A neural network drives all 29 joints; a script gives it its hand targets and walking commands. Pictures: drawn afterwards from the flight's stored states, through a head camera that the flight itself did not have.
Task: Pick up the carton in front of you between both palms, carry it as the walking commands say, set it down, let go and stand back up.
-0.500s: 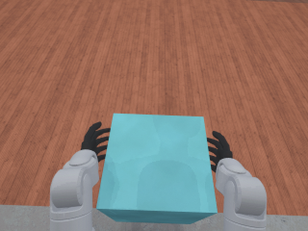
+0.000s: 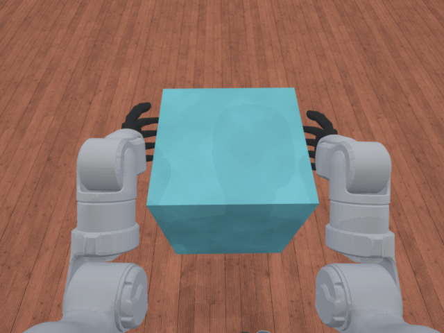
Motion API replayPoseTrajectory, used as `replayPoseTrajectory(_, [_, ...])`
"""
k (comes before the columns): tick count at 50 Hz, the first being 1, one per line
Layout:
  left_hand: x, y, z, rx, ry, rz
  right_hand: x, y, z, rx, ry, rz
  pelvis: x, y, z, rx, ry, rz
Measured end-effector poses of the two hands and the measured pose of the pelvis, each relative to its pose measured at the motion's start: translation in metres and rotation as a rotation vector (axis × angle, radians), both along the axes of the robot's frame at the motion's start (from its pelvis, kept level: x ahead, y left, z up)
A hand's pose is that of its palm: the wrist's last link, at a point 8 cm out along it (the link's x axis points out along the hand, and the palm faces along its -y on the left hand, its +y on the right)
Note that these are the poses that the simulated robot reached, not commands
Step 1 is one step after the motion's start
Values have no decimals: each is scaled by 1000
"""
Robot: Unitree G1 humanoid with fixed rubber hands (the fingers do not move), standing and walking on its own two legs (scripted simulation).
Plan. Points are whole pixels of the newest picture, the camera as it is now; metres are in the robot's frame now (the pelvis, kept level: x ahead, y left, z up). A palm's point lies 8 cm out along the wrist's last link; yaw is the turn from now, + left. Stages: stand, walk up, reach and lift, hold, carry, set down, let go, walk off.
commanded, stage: carry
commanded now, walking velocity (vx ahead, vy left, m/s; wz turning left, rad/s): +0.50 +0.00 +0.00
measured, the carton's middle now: (228, 180) +0.37 -0.01 +0.08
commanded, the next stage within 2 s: none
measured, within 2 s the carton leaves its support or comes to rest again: neither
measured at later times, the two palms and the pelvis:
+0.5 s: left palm (168, 32) +0.74 +0.14 +0.18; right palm (293, 41) +0.71 -0.16 +0.18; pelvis +0.33 +0.02 +0.05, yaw -1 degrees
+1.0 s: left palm out of the picture +1.02 +0.17 +0.26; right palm out of the picture +1.06 -0.13 +0.25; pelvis +0.65 -0.03 +0.10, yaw +1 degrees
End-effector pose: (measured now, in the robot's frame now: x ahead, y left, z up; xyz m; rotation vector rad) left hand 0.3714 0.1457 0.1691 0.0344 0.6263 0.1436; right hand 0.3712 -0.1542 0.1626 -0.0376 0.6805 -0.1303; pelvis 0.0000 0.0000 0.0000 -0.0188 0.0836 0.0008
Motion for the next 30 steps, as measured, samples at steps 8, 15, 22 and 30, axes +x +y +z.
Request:
replayPoseTrajectory(8, [103, 12, -25, -26, 132, 92, 126, 12, -25, 49, 132, 31, 83, -14, 21, 29, 26, -10])
replayPoseTrajectory(15, [207, 20, -13, -90, 37, 121, 226, 20, -11, 94, 33, -19, 182, -3, 25, 35, 40, -17])
replayPoseTrajectory(22, [326, 10, -1, -110, -4, 0, 314, 11, 7, 36, -24, -95, 290, 18, 30, 46, 21, -24])
replayPoseTrajectory(30, [438, -29, 33, -116, -4, -98, 396, -23, 40, 56, -37, -177, 393, 20, 60, -2, 26, -29])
